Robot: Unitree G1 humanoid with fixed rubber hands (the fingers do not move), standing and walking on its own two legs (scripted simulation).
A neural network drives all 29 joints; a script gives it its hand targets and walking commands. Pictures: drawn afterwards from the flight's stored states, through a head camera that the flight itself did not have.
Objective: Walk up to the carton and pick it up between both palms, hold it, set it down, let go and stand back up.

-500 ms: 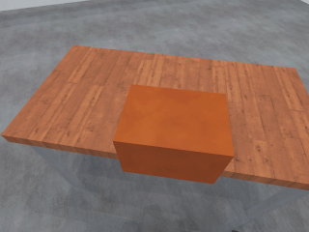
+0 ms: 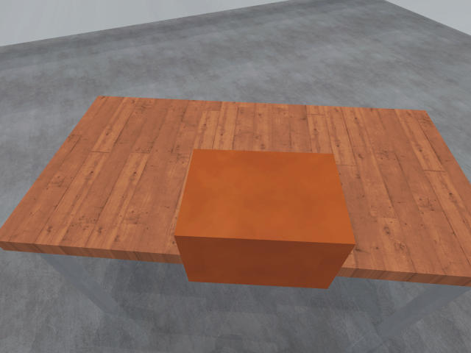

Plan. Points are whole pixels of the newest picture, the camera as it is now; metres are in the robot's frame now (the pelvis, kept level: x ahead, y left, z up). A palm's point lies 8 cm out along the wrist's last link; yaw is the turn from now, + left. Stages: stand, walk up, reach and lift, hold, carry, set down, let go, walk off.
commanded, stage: walk up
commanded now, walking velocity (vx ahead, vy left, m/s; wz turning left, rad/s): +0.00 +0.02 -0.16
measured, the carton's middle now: (260, 218) +0.39 -0.04 -0.03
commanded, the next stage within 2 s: stand in 0.86 s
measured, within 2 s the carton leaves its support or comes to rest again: neither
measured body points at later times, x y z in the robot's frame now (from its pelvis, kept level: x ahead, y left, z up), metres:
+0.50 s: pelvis -0.01 +0.04 -0.01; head +0.00 +0.07 +0.44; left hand +0.00 +0.27 -0.18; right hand +0.00 -0.19 -0.15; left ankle -0.01 +0.12 -0.74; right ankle -0.06 -0.13 -0.71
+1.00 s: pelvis -0.02 +0.05 +0.00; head -0.03 +0.06 +0.45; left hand -0.02 +0.26 -0.17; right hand -0.04 -0.16 -0.16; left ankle -0.01 +0.12 -0.74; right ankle -0.06 -0.07 -0.74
